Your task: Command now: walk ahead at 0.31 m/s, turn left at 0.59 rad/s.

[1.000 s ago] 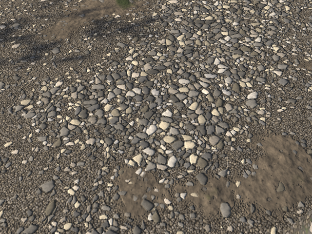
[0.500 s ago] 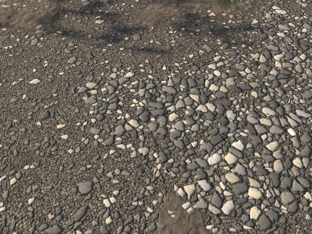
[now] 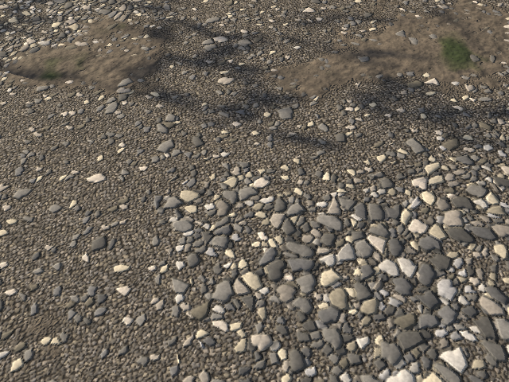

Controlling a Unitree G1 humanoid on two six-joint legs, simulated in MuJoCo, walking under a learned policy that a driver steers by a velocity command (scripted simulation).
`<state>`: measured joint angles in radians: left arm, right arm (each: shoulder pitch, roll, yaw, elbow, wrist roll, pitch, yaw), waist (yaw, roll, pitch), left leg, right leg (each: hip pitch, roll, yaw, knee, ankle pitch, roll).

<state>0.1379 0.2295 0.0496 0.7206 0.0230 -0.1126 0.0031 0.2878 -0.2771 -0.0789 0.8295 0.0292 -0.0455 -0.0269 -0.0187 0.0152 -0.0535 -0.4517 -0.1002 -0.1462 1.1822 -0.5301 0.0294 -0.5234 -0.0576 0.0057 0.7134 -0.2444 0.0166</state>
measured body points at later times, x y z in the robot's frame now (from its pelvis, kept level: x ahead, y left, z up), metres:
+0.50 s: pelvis +0.10 +0.04 +0.02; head +0.13 +0.06 +0.46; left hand +0.14 +0.34 -0.11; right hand +0.36 -0.16 -0.06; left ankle +0.12 +0.13 -0.71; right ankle +0.08 -0.12 -0.65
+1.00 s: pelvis +0.11 -0.01 +0.02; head +0.15 -0.03 +0.47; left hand +0.20 +0.29 -0.08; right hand +0.30 -0.28 -0.10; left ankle +0.09 +0.13 -0.65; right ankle +0.10 -0.09 -0.71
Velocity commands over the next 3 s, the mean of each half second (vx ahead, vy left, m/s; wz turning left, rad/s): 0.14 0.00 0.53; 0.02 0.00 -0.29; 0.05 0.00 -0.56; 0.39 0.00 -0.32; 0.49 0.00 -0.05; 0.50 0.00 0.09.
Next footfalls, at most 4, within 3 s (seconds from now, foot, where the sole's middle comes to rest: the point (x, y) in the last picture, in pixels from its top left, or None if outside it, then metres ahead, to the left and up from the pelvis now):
0.40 left None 0.16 0.15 -0.75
0.90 right None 0.14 -0.09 -0.75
1.44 left None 0.19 0.13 -0.75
1.90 right None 0.33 -0.23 -0.75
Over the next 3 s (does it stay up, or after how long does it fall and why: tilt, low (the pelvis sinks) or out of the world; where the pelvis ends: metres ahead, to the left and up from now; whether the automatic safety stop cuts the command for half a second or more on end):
stays up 0.80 -0.34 0.01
